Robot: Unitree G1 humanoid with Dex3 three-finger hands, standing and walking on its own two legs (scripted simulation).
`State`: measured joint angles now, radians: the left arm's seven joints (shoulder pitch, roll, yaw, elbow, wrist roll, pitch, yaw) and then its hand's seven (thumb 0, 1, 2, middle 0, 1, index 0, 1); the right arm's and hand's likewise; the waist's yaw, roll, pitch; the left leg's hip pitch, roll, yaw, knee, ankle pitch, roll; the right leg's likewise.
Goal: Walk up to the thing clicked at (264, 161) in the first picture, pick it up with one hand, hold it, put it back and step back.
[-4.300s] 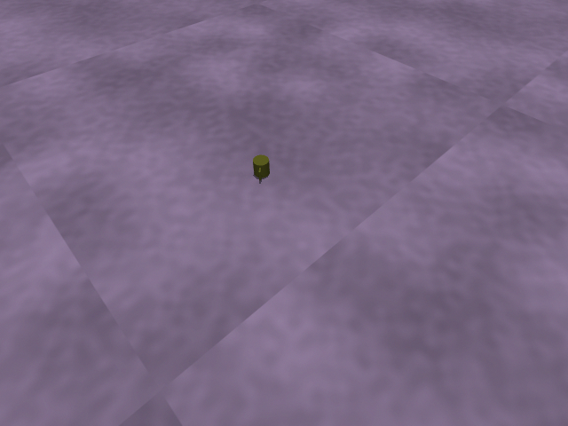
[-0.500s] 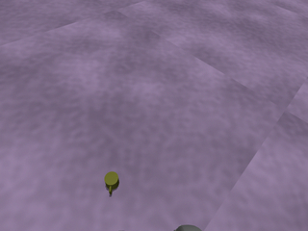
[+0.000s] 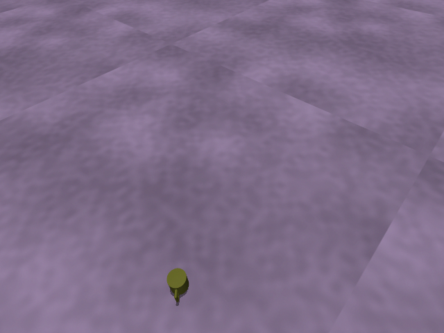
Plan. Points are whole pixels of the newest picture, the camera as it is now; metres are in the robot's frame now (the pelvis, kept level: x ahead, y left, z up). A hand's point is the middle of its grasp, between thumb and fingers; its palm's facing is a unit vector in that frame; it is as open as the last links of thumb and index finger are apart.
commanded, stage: walk up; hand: left
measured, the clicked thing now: (177, 285) +0.45 +0.24 -0.73
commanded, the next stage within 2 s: stand in 1.56 s
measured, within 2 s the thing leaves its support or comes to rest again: neither
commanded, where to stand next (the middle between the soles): +0.10 -0.01 m, yaw +2 degrees
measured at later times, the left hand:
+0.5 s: hand out of the picture +0.09 +0.24 -0.15, palm faces -0.02 -0.95 -0.31, open 7.4 cm
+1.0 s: hand out of the picture +0.12 +0.24 -0.15, palm faces -0.02 -0.95 -0.32, open 7.4 cm
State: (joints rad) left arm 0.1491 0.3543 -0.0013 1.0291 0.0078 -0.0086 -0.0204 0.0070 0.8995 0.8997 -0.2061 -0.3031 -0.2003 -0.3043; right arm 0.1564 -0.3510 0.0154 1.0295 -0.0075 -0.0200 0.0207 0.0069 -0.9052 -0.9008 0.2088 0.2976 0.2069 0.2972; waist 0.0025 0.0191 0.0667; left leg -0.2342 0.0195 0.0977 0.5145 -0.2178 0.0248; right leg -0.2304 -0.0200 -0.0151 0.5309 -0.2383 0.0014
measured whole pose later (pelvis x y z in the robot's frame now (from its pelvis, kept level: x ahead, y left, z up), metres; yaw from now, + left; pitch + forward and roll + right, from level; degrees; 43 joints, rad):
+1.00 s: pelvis +0.04 +0.00 +0.02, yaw +0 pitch -2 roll +0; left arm 0.08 0.33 0.01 1.16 0.01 -0.01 -0.01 0.01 0.90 0.90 -0.21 -0.30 -0.20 -0.30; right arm 0.07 -0.34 -0.01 1.16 -0.02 -0.02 0.00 0.01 -0.91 -0.90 0.21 0.30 0.21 0.30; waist -0.01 0.00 0.04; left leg -0.10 0.02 0.09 0.31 -0.17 0.01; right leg -0.08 -0.01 -0.02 0.29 -0.17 0.00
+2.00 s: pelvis +0.04 -0.01 +0.02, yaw +1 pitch -2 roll +0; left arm 0.10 0.35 -0.01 1.14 0.01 -0.01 0.00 0.01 0.90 0.90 -0.21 -0.30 -0.20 -0.30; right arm 0.09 -0.34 0.00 1.15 -0.02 -0.01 0.01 0.01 -0.91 -0.90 0.21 0.30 0.21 0.30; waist -0.01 0.00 0.04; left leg -0.09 0.02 0.08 0.28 -0.16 0.00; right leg -0.07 -0.01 -0.03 0.28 -0.17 0.00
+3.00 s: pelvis +0.05 -0.01 +0.02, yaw +1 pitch -2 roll +0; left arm 0.11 0.35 -0.01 1.13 0.01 -0.01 0.00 0.01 0.90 0.90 -0.21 -0.30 -0.20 -0.30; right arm 0.10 -0.34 0.01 1.14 -0.02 -0.01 0.00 0.01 -0.91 -0.90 0.21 0.30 0.21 0.30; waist 0.00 0.00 0.04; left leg -0.09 0.02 0.07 0.29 -0.16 0.00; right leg -0.07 -0.01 -0.04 0.29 -0.18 0.00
